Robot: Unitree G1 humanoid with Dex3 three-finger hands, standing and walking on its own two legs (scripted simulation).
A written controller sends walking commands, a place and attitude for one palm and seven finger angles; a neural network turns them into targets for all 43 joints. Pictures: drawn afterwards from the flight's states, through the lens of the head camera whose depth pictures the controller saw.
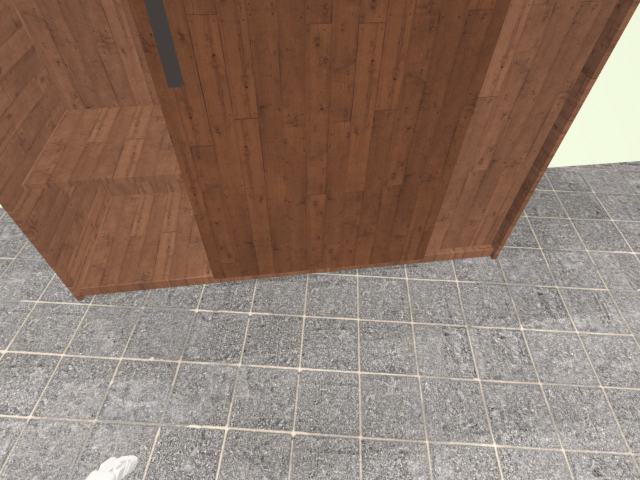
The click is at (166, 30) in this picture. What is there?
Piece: wardrobe's sliding door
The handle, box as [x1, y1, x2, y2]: [144, 0, 182, 87]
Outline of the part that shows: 144,0 168,87 181,86 182,80 162,0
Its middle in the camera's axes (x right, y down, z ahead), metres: -0.32 -0.45 +0.76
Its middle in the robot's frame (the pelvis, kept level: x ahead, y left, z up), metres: +0.88 +0.38 +0.21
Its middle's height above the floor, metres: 0.98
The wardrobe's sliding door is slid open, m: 0.49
